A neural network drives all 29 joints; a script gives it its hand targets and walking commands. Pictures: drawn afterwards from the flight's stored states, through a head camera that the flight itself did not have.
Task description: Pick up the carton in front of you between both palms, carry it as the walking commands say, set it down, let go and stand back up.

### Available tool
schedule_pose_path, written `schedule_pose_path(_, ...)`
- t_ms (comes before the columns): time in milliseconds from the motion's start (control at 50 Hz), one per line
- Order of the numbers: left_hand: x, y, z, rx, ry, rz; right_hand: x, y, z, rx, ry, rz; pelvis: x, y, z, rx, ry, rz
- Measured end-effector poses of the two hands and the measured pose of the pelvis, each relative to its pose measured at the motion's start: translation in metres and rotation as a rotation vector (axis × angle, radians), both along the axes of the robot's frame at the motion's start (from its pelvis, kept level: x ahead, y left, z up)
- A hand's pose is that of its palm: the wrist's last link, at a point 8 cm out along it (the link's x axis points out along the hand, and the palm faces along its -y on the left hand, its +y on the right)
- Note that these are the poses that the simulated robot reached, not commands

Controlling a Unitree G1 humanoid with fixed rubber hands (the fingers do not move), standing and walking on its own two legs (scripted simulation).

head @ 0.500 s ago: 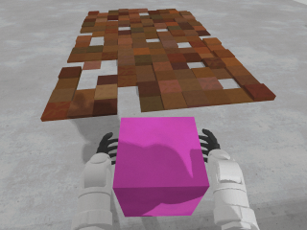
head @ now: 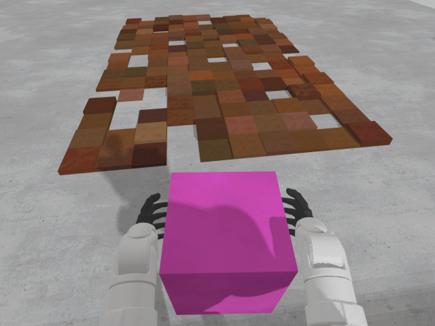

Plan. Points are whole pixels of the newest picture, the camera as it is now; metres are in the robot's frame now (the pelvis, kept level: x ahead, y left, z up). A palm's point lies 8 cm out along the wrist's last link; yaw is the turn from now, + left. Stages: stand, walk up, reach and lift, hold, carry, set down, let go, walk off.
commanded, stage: carry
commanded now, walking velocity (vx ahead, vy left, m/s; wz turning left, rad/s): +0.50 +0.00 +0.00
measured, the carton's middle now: (223, 246) +0.29 +0.00 -0.03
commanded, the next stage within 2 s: none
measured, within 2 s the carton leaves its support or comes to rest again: neither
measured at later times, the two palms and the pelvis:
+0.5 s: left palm (155, 172) +0.41 +0.15 +0.08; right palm (292, 168) +0.41 -0.15 +0.08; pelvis +0.15 +0.00 -0.01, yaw -2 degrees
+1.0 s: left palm (192, 104) +0.71 +0.08 +0.07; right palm (288, 102) +0.72 -0.21 +0.07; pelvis +0.44 -0.07 +0.00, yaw +1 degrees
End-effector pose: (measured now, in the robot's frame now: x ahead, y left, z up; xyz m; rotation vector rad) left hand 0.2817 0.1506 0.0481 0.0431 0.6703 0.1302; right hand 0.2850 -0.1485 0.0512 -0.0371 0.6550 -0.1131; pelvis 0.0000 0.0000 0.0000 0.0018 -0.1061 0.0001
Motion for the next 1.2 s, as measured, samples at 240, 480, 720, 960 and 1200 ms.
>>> schedule_pose_path(240, 0.041, -0.025, 0.022, -0.035, -0.044, 0.014, 0.033, -0.025, 0.016, 0.044, -0.043, -0.044, 0.043, -0.019, -0.008, -0.004, 0.151, -0.003)
schedule_pose_path(480, 0.121, -0.003, 0.03, -0.073, -0.006, 0.067, 0.123, -0.002, 0.029, 0.063, -0.004, -0.037, 0.143, -0.004, -0.012, 0.034, 0.201, -0.033)
schedule_pose_path(720, 0.268, -0.043, 0.04, -0.077, 0.043, 0.001, 0.247, -0.042, 0.038, 0.091, 0.041, -0.131, 0.273, -0.025, -0.004, -0.003, 0.202, -0.038)
schedule_pose_path(960, 0.404, -0.067, 0.016, -0.051, 0.124, 0.091, 0.412, -0.067, 0.008, 0.107, 0.129, -0.044, 0.421, -0.072, -0.003, 0.013, 0.194, 0.013)
schedule_pose_path(1200, 0.573, -0.061, 0.039, -0.064, 0.002, 0.05, 0.569, -0.061, 0.034, 0.086, 0.003, -0.063, 0.59, -0.058, -0.005, 0.017, 0.186, -0.013)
